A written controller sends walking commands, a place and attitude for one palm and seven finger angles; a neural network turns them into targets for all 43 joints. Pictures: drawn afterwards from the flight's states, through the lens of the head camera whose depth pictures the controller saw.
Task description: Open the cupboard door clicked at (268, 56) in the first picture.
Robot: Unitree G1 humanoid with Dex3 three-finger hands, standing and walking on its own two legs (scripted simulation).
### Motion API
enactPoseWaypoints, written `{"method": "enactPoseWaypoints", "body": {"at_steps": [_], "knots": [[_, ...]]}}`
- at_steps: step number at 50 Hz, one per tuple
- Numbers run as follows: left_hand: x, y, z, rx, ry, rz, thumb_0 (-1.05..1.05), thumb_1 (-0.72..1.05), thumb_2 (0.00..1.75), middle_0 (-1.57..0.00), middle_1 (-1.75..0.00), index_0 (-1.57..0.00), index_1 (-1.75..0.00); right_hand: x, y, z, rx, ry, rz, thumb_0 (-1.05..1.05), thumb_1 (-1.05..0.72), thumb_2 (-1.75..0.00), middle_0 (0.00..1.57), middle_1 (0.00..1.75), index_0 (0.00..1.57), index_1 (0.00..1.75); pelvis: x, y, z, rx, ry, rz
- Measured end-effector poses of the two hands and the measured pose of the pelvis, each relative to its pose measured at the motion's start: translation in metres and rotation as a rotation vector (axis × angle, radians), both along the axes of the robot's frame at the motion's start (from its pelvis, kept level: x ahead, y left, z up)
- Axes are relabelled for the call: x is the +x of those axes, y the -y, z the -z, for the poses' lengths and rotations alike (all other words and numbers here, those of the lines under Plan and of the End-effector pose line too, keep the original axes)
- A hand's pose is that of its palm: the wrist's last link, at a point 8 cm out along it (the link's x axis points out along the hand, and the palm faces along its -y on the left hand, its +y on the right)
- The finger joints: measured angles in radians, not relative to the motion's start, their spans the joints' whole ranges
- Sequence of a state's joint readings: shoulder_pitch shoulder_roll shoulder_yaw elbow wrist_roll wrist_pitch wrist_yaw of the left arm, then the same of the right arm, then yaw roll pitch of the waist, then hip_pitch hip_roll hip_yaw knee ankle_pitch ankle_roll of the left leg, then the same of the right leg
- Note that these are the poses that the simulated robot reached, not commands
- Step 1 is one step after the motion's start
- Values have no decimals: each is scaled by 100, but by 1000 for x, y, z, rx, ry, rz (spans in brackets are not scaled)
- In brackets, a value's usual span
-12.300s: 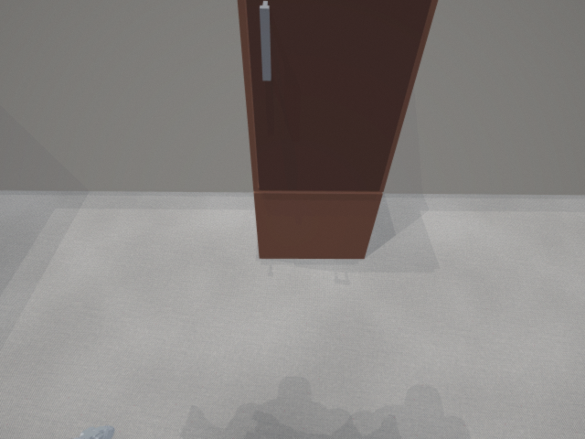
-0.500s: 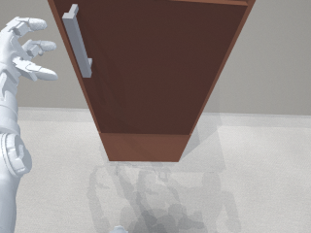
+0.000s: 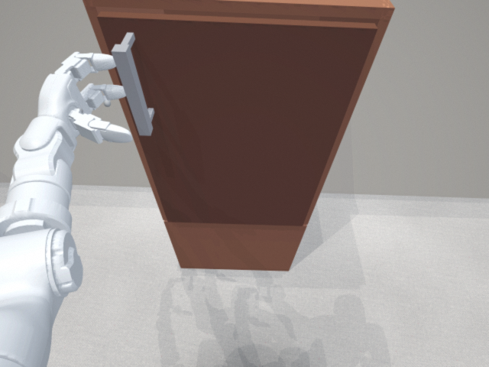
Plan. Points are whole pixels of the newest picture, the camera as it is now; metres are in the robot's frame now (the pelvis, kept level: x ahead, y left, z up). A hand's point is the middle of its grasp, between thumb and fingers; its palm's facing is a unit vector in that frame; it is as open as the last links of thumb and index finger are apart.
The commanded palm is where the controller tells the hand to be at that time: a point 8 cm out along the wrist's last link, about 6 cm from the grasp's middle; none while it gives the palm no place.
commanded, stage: slide the fingers in behind the handle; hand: left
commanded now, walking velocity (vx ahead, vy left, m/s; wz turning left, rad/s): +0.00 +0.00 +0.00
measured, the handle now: (138, 87) +0.53 +0.16 +0.17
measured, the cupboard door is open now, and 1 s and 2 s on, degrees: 0 0 0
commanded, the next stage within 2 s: close the thumb around the handle in 1.04 s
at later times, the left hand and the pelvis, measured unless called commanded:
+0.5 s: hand (130, 104) +0.48 +0.16 +0.18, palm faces -0.07 -1.00 +0.02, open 14.0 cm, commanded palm +0.46 +0.21 +0.17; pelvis -0.01 +0.00 +0.00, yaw +0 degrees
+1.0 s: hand (141, 103) +0.49 +0.14 +0.17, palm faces -0.06 -1.00 +0.01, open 13.8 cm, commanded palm +0.47 +0.20 +0.17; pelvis -0.01 +0.00 +0.00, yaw +0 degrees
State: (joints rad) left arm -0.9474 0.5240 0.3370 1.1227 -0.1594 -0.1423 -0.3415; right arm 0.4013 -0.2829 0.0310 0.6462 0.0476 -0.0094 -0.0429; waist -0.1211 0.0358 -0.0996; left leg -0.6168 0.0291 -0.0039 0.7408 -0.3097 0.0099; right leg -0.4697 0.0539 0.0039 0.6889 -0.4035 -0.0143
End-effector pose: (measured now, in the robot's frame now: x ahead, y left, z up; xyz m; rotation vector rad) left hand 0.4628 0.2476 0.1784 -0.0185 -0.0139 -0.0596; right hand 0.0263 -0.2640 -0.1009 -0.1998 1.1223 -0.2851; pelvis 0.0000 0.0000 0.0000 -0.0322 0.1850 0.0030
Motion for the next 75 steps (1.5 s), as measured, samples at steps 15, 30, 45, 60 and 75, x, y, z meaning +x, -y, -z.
{"method": "enactPoseWaypoints", "body": {"at_steps": [15, 30, 45, 60, 75], "knots": [[-9, 11, 0, 2, 5, -1, -2, -50, 30, -30, -120, -30, -120, 8, 11, -4, -20, 42, -21, 1, -91, -90, 20, 30, 20, 30, -7, 5, 0, 2, 17, -9], [5, 39, 4, -1, -4, 2, -2, -50, 30, -31, -122, -31, -121, -20, 0, 4, 9, -15, 3, 1, -91, -90, 20, 30, 20, 30, -9, 1, 0, 5, 4, -2], [4, 50, 5, 2, -11, 4, -2, -50, 30, -32, -122, -32, -122, -20, -1, 4, 13, -11, 5, 1, -91, -90, 20, 30, 20, 30, -9, 2, 0, 6, 10, 0], [4, 49, 6, 2, -6, 2, -2, -49, 30, -33, -122, -32, -122, -14, 6, 1, 2, 4, 2, 1, -91, -90, 20, 30, 20, 30, -8, 4, 0, 8, 8, 2], [3, 38, 5, 3, -4, -8, -1, 4, 53, -34, -126, -34, -126, -9, 4, 1, 8, 5, 7, 1, -91, -90, 20, 30, 20, 30, -4, 4, -1, 8, 11, 3]]}}
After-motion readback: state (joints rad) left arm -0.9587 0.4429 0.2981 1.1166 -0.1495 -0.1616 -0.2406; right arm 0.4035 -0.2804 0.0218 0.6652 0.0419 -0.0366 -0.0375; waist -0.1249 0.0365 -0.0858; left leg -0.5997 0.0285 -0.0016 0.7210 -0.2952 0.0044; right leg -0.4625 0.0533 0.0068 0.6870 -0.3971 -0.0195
